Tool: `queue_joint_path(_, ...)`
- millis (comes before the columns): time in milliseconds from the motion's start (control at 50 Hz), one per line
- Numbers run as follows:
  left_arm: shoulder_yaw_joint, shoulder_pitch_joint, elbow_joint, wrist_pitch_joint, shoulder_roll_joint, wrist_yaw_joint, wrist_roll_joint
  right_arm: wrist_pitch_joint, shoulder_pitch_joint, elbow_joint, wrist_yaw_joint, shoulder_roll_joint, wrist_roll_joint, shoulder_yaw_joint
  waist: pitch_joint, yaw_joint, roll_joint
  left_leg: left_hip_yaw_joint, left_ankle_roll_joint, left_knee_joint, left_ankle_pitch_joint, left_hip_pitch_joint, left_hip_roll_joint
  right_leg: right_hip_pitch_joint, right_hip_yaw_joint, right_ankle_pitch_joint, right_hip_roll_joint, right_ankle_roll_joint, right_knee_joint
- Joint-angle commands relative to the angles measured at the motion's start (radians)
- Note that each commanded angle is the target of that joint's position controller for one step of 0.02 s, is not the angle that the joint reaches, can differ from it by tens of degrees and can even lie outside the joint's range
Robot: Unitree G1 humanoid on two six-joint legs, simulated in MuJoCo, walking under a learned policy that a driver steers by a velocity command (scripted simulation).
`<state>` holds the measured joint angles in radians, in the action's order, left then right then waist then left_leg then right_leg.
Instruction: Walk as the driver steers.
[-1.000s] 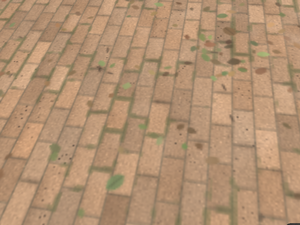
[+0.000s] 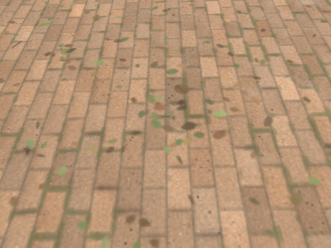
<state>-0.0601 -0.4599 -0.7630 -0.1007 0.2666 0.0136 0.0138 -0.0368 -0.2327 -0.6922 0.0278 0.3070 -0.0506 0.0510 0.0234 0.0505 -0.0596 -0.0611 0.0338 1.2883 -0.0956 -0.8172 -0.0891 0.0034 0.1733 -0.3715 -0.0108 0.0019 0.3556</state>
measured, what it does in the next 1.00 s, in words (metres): walks ahead, turning left: left foot, then right foot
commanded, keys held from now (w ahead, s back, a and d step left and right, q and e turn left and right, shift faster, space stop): w+q+shift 0.74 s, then w+shift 0.26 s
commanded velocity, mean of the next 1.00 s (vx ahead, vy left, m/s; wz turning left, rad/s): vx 0.99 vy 0.00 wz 0.83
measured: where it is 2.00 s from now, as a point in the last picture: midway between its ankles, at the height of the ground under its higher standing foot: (27, 96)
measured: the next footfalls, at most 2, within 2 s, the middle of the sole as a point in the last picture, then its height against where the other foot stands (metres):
left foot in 0.22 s outside the picture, level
right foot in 0.64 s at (171, 185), level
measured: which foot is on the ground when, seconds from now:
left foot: up 0.00-0.20, down 0.22-0.66, up 0.68-1.00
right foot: down 0.00-0.22, up 0.24-0.62, down 0.64-1.00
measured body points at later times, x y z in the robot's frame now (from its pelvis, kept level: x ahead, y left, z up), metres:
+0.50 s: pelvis +0.40 +0.06 +0.01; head +0.42 +0.08 +0.45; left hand +0.55 +0.37 -0.03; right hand +0.53 -0.18 -0.11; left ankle +0.33 +0.07 -0.73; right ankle +0.68 -0.07 -0.65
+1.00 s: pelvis +0.77 +0.24 -0.01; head +0.76 +0.27 +0.44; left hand +0.51 +0.36 -0.14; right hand +1.10 +0.30 -0.04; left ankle +0.79 +0.48 -0.66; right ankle +0.78 +0.04 -0.73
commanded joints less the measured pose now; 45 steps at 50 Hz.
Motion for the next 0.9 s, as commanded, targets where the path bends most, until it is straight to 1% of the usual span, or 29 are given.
queue_joint_path(20, -0.008, 0.124, 0.056, -0.027, 0.069, -0.016, 0.009, 0.0, 0.079, 0.089, 0.009, 0.007, 0.01, -0.004, -0.191, -0.051, 0.118, -0.003, 0.003, -0.119, 0.138, -0.09, -0.011, 0.109, -0.052, 0.386, 0.224, -0.066, -0.241)
queue_joint_path(80, -0.013, 0.066, 0.012, -0.022, 0.11, -0.032, 0.001, -0.014, 0.189, 0.122, 0.043, -0.001, 0.011, -0.011, -0.216, -0.019, 0.071, 0.116, 0.053, -0.352, 0.203, -0.017, 0.023, 0.038, 0.048, 0.569, 0.216, -0.011, -0.25)
queue_joint_path(140, -0.031, 0.031, -0.008, -0.001, 0.215, -0.057, 0.005, -0.025, 0.242, 0.162, 0.065, 0.033, -0.003, 0.004, -0.15, -0.051, 0.15, 0.255, 0.112, -0.486, 0.149, 0.195, 0.128, -0.061, 0.095, 1.256, 0.238, 0.022, -0.117)
queue_joint_path(180, -0.049, 0.087, 0.013, 0.028, 0.281, -0.073, 0.0, -0.008, 0.042, 0.131, 0.06, 0.11, -0.016, 0.042, -0.03, -0.19, 0.249, 0.269, 0.148, -0.473, 0.02, 0.417, 0.18, -0.102, 0.087, 1.629, 0.277, 0.004, 0.156)
queue_joint_path(200, -0.055, 0.151, 0.043, 0.031, 0.296, -0.067, -0.004, 0.01, -0.187, 0.074, 0.049, 0.188, -0.011, 0.08, 0.077, -0.299, 0.254, 0.223, 0.187, -0.489, -0.012, 0.69, 0.183, -0.016, 0.059, 1.655, 0.279, -0.018, 0.401)
queue_joint_path(220, -0.049, 0.216, 0.066, 0.019, 0.265, -0.053, -0.021, 0.025, -0.393, 0.006, 0.026, 0.233, -0.001, 0.109, 0.125, -0.385, 0.155, 0.103, 0.226, -0.644, 0.058, 1.017, 0.143, 0.206, 0.05, 1.202, 0.185, -0.019, 0.77)
queue_joint_path(240, 0.008, 0.221, 0.107, -0.027, 0.054, -0.031, 0.009, 0.037, -0.359, -0.01, 0.008, 0.268, 0.014, 0.11, 0.058, -0.264, -0.25, -0.107, 0.282, -0.603, 0.173, 1.188, 0.059, 0.597, -0.018, -0.147, -0.05, 0.009, 1.272)
queue_joint_path(260, 0.039, 0.073, 0.182, -0.076, 0.017, -0.014, -0.037, 0.003, -0.235, 0.063, 0.011, 0.239, 0.052, 0.078, 0.295, -0.114, -0.253, -0.713, 0.488, -0.845, -0.402, 1.307, -0.133, 0.849, -0.301, -0.203, -0.067, -0.018, 1.399)
queue_joint_path(280, 0.025, 0.225, 0.206, -0.102, 0.124, -0.012, -0.054, -0.014, -0.257, 0.085, 0.009, 0.165, 0.047, 0.074, 0.226, -0.186, -0.044, -0.807, 0.425, -1.027, -0.58, 1.203, -0.145, 0.855, -0.351, -0.102, -0.019, -0.059, 1.295)
queue_joint_path(300, 0.017, 0.273, 0.229, -0.103, 0.133, -0.013, -0.069, -0.036, -0.221, 0.07, 0.015, 0.146, 0.05, 0.066, 0.043, -0.112, 0.109, -0.778, 0.382, -1.092, -0.56, 1.009, -0.139, 0.86, -0.336, -0.035, 0.008, -0.067, 1.162)
queue_joint_path(320, 0.017, 0.254, 0.203, -0.088, 0.118, -0.021, -0.044, -0.052, -0.145, 0.079, 0.021, 0.118, 0.045, 0.056, -0.016, -0.052, 0.211, -0.697, 0.346, -1.083, -0.478, 0.847, -0.103, 0.782, -0.346, 0.015, 0.059, -0.058, 1.067)
queue_joint_path(340, 0.015, 0.214, 0.191, -0.074, 0.112, -0.022, -0.026, -0.057, -0.079, 0.095, 0.015, 0.128, 0.048, 0.058, -0.054, -0.001, 0.175, -0.631, 0.349, -1.079, -0.403, 0.709, -0.051, 0.712, -0.356, 0.04, 0.074, -0.031, 1.002)
queue_joint_path(380, 0.002, 0.207, 0.181, -0.042, 0.138, -0.025, -0.012, -0.056, -0.036, 0.096, -0.001, 0.102, 0.038, 0.048, -0.106, 0.029, 0.129, -0.498, 0.327, -1.104, -0.298, 0.552, 0.022, 0.646, -0.337, 0.065, 0.106, 0.017, 0.878)
queue_joint_path(440, 0.018, 0.402, 0.254, -0.034, 0.089, -0.031, 0.024, -0.053, -0.068, 0.069, -0.034, 0.091, 0.018, 0.04, -0.168, -0.038, 0.09, -0.329, 0.29, -1.104, -0.084, 0.365, 0.114, 0.553, -0.249, 0.252, 0.081, 0.067, 0.586)
queue_joint_path(500, 0.027, 0.537, 0.3, -0.039, 0.031, -0.019, 0.003, -0.037, -0.122, 0.031, -0.044, 0.109, 0.011, 0.049, -0.124, -0.123, 0.025, -0.287, 0.215, -1.064, -0.097, 0.306, 0.161, 0.36, -0.204, 0.483, -0.001, 0.079, 0.297)
queue_joint_path(580, -0.016, 0.573, 0.32, -0.052, 0.114, -0.012, -0.051, -0.03, -0.152, -0.002, -0.051, 0.095, -0.005, 0.054, -0.08, -0.133, -0.047, -0.415, 0.176, -0.932, -0.117, 0.564, 0.102, 0.346, -0.293, 0.448, -0.01, 0.078, 0.117)
queue_joint_path(600, -0.03, 0.545, 0.314, -0.058, 0.14, -0.011, -0.057, -0.025, -0.147, -0.006, -0.053, 0.095, -0.002, 0.057, -0.061, -0.109, -0.059, -0.433, 0.164, -0.873, -0.019, 0.629, 0.08, 0.325, -0.294, 0.401, -0.007, 0.064, 0.105)
queue_joint_path(620, -0.054, 0.426, 0.288, -0.063, 0.177, -0.014, -0.061, -0.02, -0.126, -0.002, -0.05, 0.103, 0.008, 0.06, 0.015, -0.036, -0.064, -0.417, 0.138, -0.741, 0.162, 0.671, 0.087, 0.207, -0.275, 0.356, -0.013, 0.036, 0.108)
queue_joint_path(640, -0.071, 0.21, 0.253, -0.058, 0.202, -0.021, -0.064, -0.016, -0.084, 0.019, -0.039, 0.093, 0.036, 0.051, 0.166, 0.084, -0.069, -0.367, 0.098, -0.5, 0.256, 0.614, 0.11, -0.048, -0.283, 0.306, 0.045, -0.002, 0.18)
queue_joint_path(660, -0.074, -0.034, 0.218, -0.043, 0.247, -0.034, -0.056, -0.018, -0.09, 0.051, -0.028, -0.012, 0.074, 0.014, 0.354, 0.148, 0.062, -0.28, 0.075, -0.132, -0.114, 0.394, 0.156, -0.41, -0.475, 0.064, 0.225, -0.037, 0.269)
queue_joint_path(680, -0.076, -0.017, 0.191, -0.047, 0.299, -0.005, -0.01, -0.03, -0.268, 0.104, -0.023, -0.061, -0.022, -0.014, 0.482, 0.008, 0.646, -0.197, 0.043, 0.156, -0.462, 0.065, 0.215, -0.598, -1.15, -0.43, 0.468, -0.217, -0.026)
queue_joint_path(700, -0.06, 0.079, 0.233, -0.037, 0.183, -0.005, -0.007, -0.018, -0.214, 0.065, -0.038, 0.036, -0.043, -0.005, 0.31, 0.044, 0.47, -0.144, 0.032, 0.224, -0.347, -0.044, 0.101, -0.478, -1.13, -0.616, 0.431, -0.182, -0.088)
queue_joint_path(720, -0.047, 0.106, 0.228, -0.024, 0.13, -0.016, -0.012, -0.012, -0.087, 0.082, -0.036, 0.099, -0.013, 0.008, 0.169, 0.074, 0.304, -0.091, 0.027, 0.222, -0.281, -0.061, 0.082, -0.346, -0.926, -0.444, 0.384, -0.145, -0.077)
queue_joint_path(740, -0.045, 0.11, 0.201, -0.013, 0.134, -0.019, -0.001, -0.007, -0.008, 0.096, -0.034, 0.097, 0.016, 0.011, 0.075, 0.068, 0.1, -0.066, 0.028, 0.19, -0.256, -0.02, 0.043, -0.207, -0.762, -0.212, 0.342, -0.125, -0.076)
queue_joint_path(760, -0.042, 0.128, 0.174, -0.012, 0.131, -0.017, 0.006, -0.01, 0.043, 0.122, -0.029, 0.077, 0.034, 0.012, 0.009, 0.044, 0.078, -0.069, 0.032, 0.128, -0.222, 0.011, 0.01, -0.091, -0.666, -0.064, 0.308, -0.135, -0.081)
queue_joint_path(780, -0.032, 0.143, 0.15, -0.016, 0.11, -0.015, 0.011, -0.006, 0.042, 0.129, -0.02, 0.051, 0.024, 0.009, -0.032, 0.011, 0.097, -0.075, 0.038, 0.095, -0.217, 0.057, -0.018, -0.001, -0.586, -0.001, 0.278, -0.134, -0.103)
queue_joint_path(820, -0.016, 0.149, 0.105, -0.023, 0.058, 0.001, -0.013, 0.005, 0.029, 0.129, -0.016, 0.003, 0.0, -0.003, -0.066, -0.026, 0.137, -0.076, 0.047, 0.049, -0.249, 0.068, -0.032, 0.071, -0.491, 0.047, 0.252, -0.145, -0.14)
queue_joint_path(860, -0.02, 0.14, 0.073, -0.029, 0.078, 0.007, -0.026, 0.007, 0.059, 0.137, -0.012, -0.017, 0.005, -0.014, -0.123, -0.045, 0.107, -0.097, 0.041, -0.017, -0.2, 0.004, -0.031, 0.101, -0.436, 0.106, 0.269, -0.173, -0.185)
queue_joint_path(900, -0.03, 0.132, 0.055, -0.032, 0.12, 0.004, -0.017, -0.001, 0.102, 0.145, -0.007, -0.002, 0.015, -0.016, -0.162, -0.056, 0.083, -0.119, 0.029, -0.126, -0.087, -0.048, -0.022, 0.101, -0.362, 0.19, 0.277, -0.187, -0.225)
Velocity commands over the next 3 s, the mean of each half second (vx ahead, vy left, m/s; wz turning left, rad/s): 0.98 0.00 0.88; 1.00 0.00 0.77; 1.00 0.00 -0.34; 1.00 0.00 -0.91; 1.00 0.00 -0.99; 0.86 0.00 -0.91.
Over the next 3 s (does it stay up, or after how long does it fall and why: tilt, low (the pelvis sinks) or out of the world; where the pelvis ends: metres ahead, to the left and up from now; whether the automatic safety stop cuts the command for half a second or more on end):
stays up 2.19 0.85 -0.02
